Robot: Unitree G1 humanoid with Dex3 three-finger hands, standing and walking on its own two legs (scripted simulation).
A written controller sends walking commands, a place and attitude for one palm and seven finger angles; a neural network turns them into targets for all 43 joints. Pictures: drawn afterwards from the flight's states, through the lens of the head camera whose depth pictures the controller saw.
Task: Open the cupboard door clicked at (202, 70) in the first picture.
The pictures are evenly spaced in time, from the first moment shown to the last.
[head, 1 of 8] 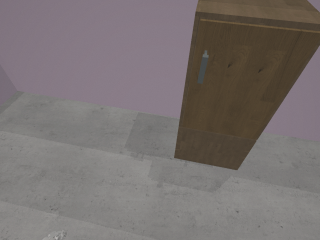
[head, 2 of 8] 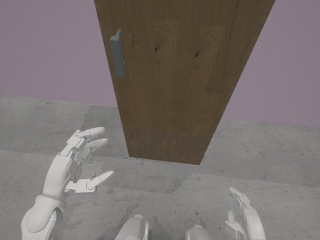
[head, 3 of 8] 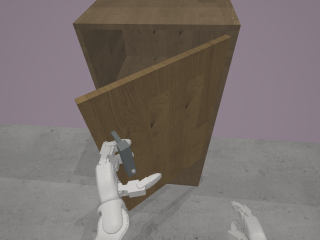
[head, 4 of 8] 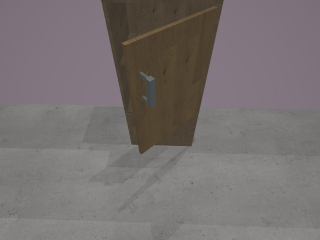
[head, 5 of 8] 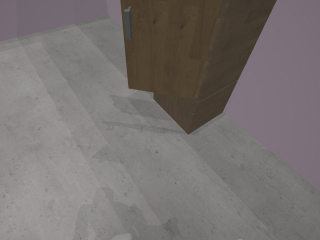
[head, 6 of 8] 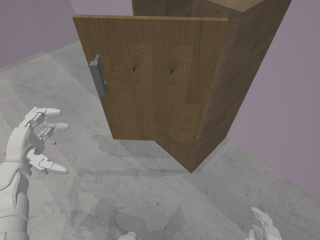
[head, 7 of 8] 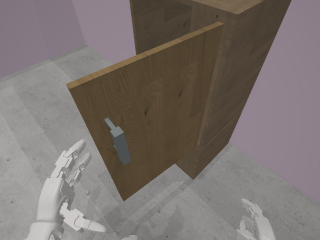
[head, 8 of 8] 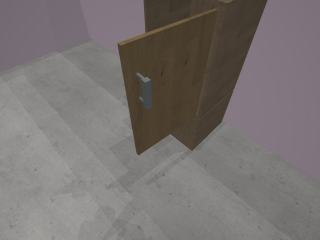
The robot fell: no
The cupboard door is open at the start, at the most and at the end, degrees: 0 85 84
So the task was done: yes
